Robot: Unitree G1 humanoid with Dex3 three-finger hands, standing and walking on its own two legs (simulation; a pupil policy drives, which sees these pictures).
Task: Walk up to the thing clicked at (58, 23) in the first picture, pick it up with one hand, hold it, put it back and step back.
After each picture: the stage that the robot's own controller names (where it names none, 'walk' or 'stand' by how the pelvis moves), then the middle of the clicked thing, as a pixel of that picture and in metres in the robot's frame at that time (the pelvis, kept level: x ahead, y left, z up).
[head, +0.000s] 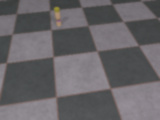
stand; (57, 17) +1.87 +0.33 -0.65
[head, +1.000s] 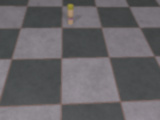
walk; (70, 14) +1.74 +0.22 -0.63
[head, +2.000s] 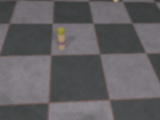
walk; (61, 39) +1.20 +0.23 -0.62
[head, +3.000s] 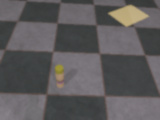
walk; (59, 76) +0.80 +0.19 -0.63
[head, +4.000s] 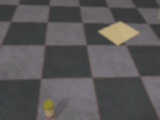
walk; (49, 111) +0.56 +0.21 -0.63
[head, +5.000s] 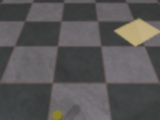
stand; out of the picture +0.46 +0.19 -0.65
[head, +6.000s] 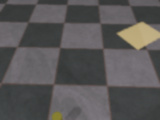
stand; out of the picture +0.45 +0.19 -0.65
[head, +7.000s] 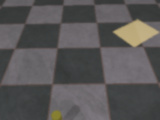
stand; out of the picture +0.47 +0.21 -0.66
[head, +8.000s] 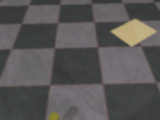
stand; out of the picture +0.45 +0.22 -0.66
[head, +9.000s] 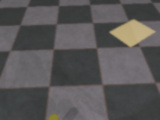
stand; out of the picture +0.44 +0.22 -0.66
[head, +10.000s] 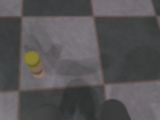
go down; (35, 66) +0.50 +0.21 -0.40
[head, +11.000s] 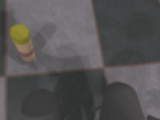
go down; (24, 45) +0.53 +0.22 -0.27
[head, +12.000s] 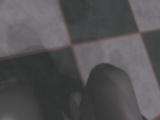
close in; out of the picture +0.52 +0.27 -0.17
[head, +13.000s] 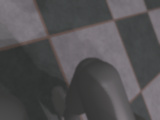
close; out of the picture +0.51 +0.30 -0.17
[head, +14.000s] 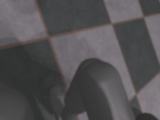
lift; out of the picture +0.46 +0.26 -0.18
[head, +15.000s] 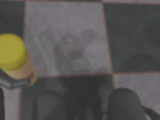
lift; (19, 66) +0.36 +0.21 -0.02
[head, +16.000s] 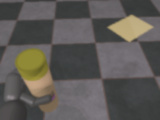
hold; (41, 85) +0.31 +0.14 +0.08
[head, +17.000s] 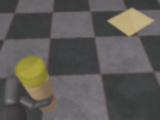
hold; (40, 88) +0.31 +0.15 +0.05
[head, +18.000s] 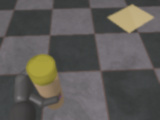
crouch; (49, 86) +0.32 +0.12 +0.04
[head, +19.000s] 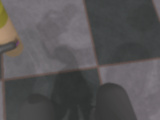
crouch; (2, 32) +0.49 +0.20 -0.03
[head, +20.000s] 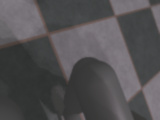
lower; out of the picture +0.47 +0.26 -0.18
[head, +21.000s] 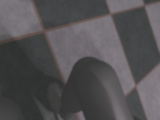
lower; out of the picture +0.49 +0.27 -0.18
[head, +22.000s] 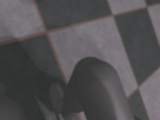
lower; out of the picture +0.48 +0.27 -0.18
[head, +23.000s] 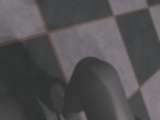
lower; out of the picture +0.48 +0.27 -0.17
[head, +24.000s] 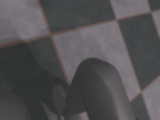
loosen; out of the picture +0.48 +0.24 -0.18
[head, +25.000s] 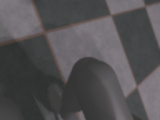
withdraw; out of the picture +0.48 +0.24 -0.19
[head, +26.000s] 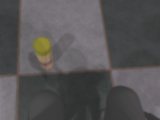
walk; (44, 55) +0.50 +0.17 -0.30
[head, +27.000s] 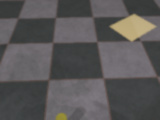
stand; out of the picture +0.42 +0.14 -0.59
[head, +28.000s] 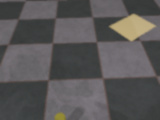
stand; out of the picture +0.43 +0.15 -0.60
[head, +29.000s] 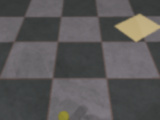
stand; out of the picture +0.43 +0.15 -0.62
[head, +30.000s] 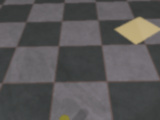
walk; out of the picture +0.43 +0.16 -0.66
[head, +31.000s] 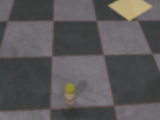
walk; (69, 94) +0.55 +0.07 -0.63
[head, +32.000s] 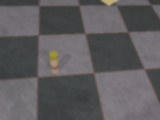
walk; (54, 62) +0.84 +0.20 -0.64
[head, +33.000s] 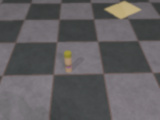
stand; (68, 62) +1.06 +0.16 -0.64
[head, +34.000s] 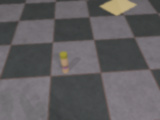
stand; (64, 62) +1.04 +0.19 -0.66
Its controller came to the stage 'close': yes
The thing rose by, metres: 0.70
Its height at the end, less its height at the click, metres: +0.00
